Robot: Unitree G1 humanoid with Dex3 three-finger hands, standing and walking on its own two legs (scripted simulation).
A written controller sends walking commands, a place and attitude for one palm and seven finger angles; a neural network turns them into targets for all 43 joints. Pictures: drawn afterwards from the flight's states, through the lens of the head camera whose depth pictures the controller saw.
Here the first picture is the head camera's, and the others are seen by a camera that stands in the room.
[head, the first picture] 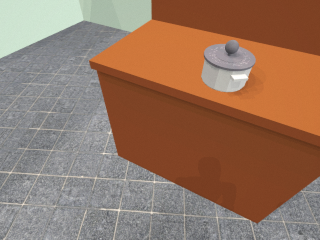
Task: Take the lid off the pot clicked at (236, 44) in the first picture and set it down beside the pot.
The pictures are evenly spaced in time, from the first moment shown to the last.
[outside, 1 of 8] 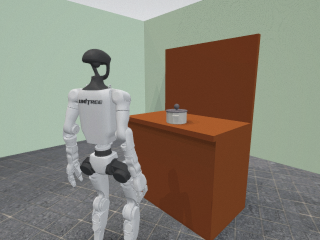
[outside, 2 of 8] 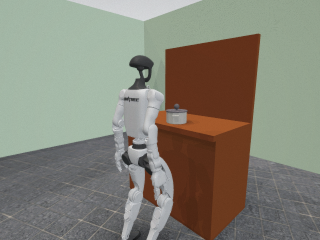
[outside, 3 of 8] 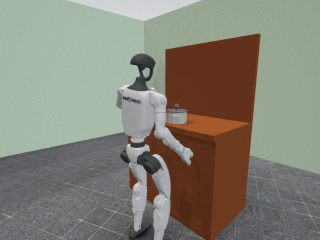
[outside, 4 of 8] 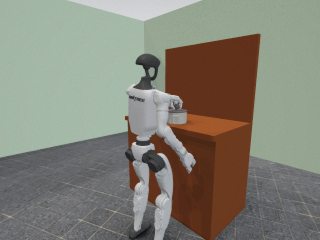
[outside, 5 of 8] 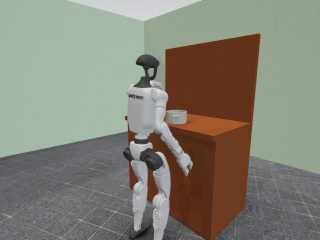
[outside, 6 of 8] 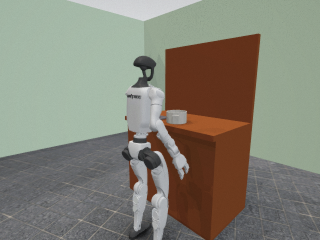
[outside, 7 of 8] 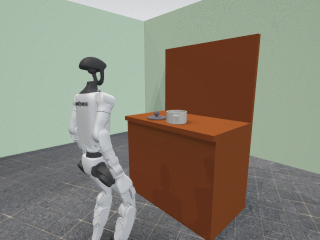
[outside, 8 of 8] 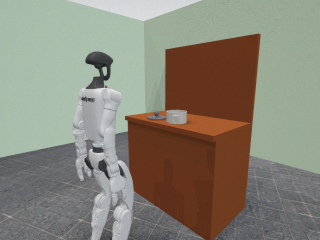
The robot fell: no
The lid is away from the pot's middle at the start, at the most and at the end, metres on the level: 0.00 0.25 0.23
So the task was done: yes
